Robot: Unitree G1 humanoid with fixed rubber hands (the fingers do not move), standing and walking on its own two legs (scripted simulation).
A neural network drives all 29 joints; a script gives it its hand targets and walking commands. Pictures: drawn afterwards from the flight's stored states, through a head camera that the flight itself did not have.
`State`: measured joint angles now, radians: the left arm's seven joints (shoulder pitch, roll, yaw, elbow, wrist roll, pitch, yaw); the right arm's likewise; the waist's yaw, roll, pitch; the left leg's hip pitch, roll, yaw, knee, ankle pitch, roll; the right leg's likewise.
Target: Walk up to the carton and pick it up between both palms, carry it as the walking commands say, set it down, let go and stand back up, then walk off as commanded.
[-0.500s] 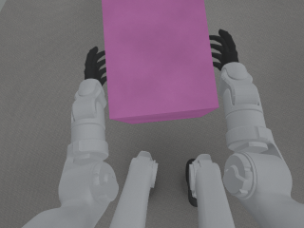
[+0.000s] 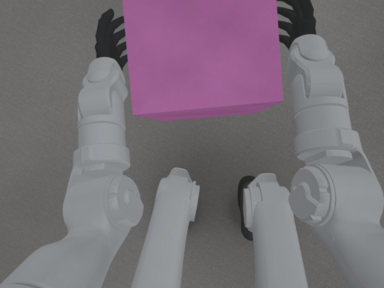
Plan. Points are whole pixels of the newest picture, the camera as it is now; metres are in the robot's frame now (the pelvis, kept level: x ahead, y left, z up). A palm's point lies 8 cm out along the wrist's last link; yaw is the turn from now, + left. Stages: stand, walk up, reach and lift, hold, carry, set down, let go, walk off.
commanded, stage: set down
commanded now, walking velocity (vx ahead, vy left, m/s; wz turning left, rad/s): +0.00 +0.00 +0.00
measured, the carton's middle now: (202, 43) +0.56 +0.05 -0.19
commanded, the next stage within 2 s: none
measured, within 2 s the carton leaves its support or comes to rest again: rests again in 1.46 s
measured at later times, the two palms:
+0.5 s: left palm (128, 60) +0.53 +0.21 -0.20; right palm (281, 44) +0.57 -0.11 -0.20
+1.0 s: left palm (137, 61) +0.55 +0.21 -0.25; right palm (276, 47) +0.58 -0.12 -0.25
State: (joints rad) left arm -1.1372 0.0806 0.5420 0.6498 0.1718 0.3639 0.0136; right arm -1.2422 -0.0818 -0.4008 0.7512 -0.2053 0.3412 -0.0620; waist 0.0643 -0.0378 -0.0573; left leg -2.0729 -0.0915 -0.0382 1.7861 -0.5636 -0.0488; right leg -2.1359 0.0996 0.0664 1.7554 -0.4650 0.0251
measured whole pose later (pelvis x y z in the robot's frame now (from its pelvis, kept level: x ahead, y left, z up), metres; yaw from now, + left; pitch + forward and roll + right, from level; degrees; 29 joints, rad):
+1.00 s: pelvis +0.00 +0.01 -0.10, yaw +0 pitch +41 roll +1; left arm -1.42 0.23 0.37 0.84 0.00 0.28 0.08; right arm -1.51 -0.29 -0.25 0.96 -0.02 0.26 -0.09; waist 0.06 -0.02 0.30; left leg -2.21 -0.12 -0.02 2.17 -0.68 -0.04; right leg -2.27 0.09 0.05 2.13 -0.58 0.04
